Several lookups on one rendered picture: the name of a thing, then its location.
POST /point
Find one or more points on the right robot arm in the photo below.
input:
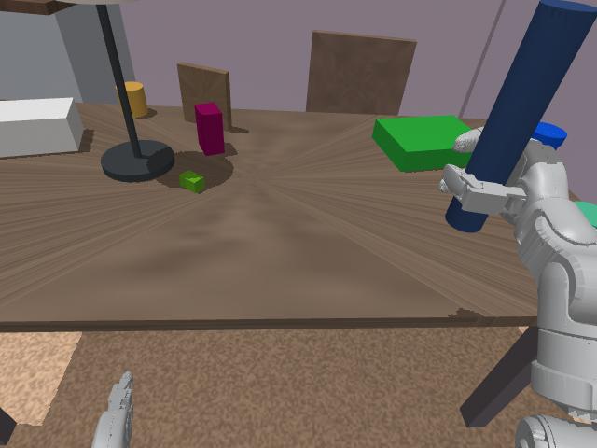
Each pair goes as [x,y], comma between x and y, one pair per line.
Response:
[558,245]

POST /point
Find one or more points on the desk lamp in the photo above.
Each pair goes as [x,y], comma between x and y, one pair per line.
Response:
[137,160]

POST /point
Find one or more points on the left robot hand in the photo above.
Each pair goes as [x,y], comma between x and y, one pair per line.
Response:
[114,429]

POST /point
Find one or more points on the right robot hand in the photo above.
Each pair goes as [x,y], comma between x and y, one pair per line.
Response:
[539,174]

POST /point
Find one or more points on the table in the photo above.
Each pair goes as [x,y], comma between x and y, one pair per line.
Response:
[304,223]

